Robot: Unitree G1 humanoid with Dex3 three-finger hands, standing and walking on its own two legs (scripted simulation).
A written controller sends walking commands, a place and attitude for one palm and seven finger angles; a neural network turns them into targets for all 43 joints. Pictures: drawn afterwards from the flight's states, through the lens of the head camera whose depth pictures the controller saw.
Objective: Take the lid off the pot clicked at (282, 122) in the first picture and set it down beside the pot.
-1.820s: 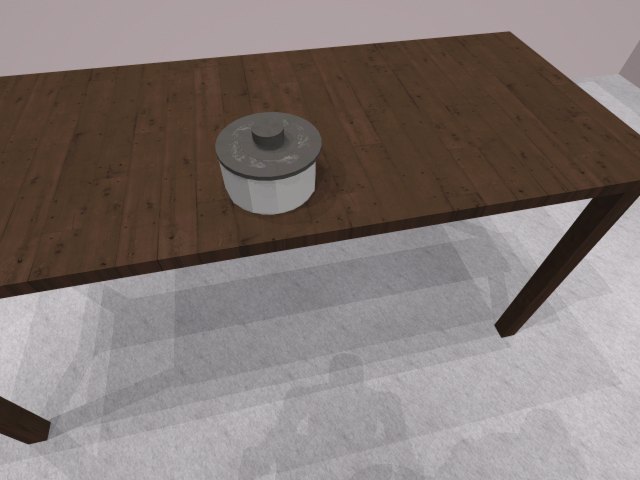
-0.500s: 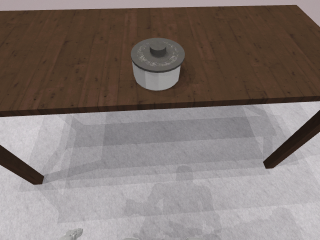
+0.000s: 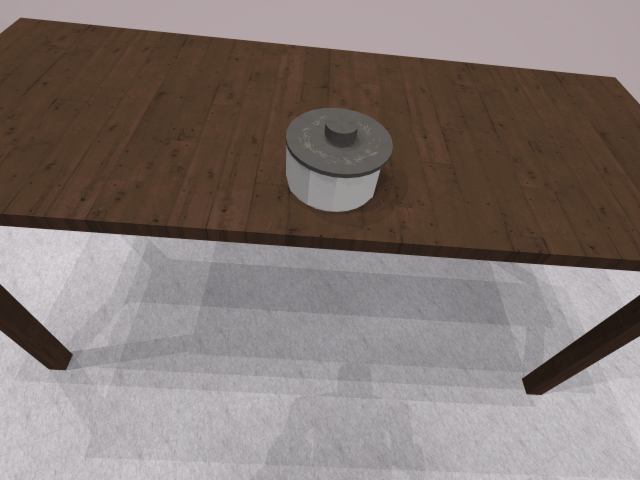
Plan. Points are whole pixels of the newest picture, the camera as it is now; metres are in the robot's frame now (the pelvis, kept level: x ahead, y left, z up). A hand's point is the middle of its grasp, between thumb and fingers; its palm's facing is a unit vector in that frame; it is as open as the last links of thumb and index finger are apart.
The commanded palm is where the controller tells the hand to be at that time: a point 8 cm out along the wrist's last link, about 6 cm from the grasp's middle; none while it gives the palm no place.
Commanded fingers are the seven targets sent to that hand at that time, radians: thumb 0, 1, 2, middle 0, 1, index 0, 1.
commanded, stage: take the last steps up to it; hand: left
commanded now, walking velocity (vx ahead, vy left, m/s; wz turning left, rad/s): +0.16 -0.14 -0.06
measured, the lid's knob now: (341, 128) +0.61 +0.02 +0.10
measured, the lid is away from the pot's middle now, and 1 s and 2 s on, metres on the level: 0.00 0.00 0.00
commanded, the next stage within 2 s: come to a stop and stand still in 0.14 s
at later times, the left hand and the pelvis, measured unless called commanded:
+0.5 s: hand (243, 471) +0.16 +0.11 -0.17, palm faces +0.02 -0.98 -0.22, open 7.3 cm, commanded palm none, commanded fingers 0.00 0.90 0.90 -0.20 -0.30 -0.20 -0.30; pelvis +0.09 -0.07 +0.00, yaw -1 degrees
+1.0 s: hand out of the picture +0.09 +0.17 -0.17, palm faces -0.01 -0.98 -0.20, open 7.3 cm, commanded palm none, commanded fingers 0.00 0.90 0.90 -0.20 -0.30 -0.20 -0.30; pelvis +0.08 -0.03 +0.02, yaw -2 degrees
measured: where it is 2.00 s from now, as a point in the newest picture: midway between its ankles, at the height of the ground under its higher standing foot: outside the picture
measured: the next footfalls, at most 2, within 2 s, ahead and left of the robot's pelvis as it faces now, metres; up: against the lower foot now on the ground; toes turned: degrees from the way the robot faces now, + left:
right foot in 0.26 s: +0.16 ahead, -0.19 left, +0.00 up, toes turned -5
left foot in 0.66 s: +0.17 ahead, +0.04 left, +0.00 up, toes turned +0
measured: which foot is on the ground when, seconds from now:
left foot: down 0.00-0.26, up 0.28-0.64, down 0.66-1.00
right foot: up 0.00-0.24, down 0.26-0.66, up 0.68-1.00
